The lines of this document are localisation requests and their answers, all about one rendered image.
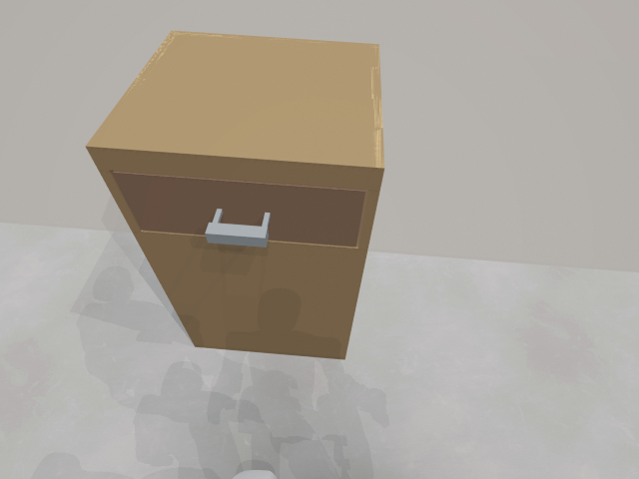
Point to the handle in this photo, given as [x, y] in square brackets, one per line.
[237, 234]

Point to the cabinet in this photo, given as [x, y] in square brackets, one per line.
[254, 108]

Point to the drawer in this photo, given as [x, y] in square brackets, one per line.
[299, 213]

